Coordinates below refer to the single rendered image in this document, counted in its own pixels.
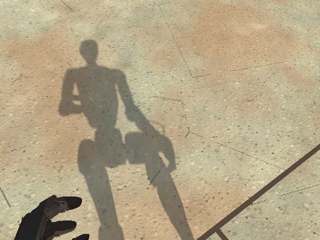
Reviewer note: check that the robot left hand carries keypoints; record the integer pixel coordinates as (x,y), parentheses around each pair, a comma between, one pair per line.
(37,225)

